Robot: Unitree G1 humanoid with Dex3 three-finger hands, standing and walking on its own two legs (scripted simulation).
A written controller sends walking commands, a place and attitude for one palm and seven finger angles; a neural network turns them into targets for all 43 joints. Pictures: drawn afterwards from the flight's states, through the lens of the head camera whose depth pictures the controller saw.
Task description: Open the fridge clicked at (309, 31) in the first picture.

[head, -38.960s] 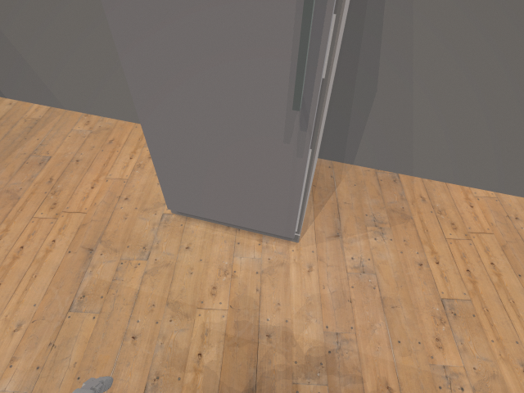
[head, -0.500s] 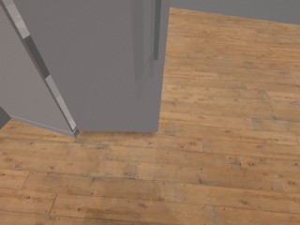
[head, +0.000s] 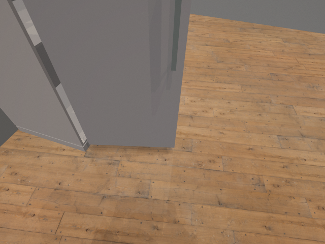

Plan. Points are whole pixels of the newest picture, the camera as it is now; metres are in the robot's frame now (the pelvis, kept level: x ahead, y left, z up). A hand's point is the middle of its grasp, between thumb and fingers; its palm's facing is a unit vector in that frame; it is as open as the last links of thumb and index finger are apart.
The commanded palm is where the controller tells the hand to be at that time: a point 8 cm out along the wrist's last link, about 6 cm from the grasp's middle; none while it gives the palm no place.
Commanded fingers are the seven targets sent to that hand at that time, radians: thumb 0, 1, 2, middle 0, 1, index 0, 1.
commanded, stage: let the arm hang, fingers relaxed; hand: right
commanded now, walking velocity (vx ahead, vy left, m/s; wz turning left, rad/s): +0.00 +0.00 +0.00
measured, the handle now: (177, 3) +0.79 +0.01 +0.24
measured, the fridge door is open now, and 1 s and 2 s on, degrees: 73 73 73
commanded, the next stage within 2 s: look to check the result in 0.06 s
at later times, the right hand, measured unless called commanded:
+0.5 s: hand out of the picture +0.04 -0.18 -0.17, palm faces +0.00 +0.97 -0.23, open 7.4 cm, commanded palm none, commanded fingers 0.00 -0.90 -0.90 0.20 0.30 0.20 0.30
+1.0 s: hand out of the picture +0.04 -0.16 -0.17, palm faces +0.01 +0.98 -0.19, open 7.4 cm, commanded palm none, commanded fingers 0.00 -0.90 -0.90 0.20 0.30 0.20 0.30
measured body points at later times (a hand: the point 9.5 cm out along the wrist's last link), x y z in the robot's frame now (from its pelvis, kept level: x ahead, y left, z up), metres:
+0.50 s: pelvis +0.02 +0.01 +0.00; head +0.04 +0.01 +0.45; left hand +0.05 +0.25 -0.16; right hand +0.04 -0.23 -0.15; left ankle -0.02 +0.13 -0.74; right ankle +0.05 -0.09 -0.74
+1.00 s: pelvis +0.04 +0.01 +0.00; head +0.05 +0.02 +0.45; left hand +0.05 +0.24 -0.16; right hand +0.04 -0.21 -0.16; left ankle -0.02 +0.13 -0.74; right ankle +0.05 -0.09 -0.74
